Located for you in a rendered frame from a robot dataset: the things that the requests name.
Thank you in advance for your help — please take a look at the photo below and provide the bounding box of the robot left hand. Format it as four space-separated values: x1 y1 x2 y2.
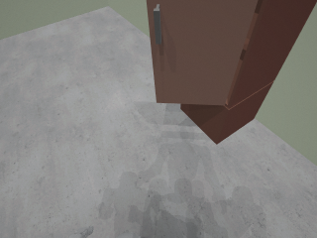
69 226 94 238

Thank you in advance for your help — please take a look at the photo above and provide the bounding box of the handle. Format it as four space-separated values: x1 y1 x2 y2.
154 4 161 45

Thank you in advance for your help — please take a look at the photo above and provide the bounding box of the cupboard door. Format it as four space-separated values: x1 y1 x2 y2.
146 0 259 106

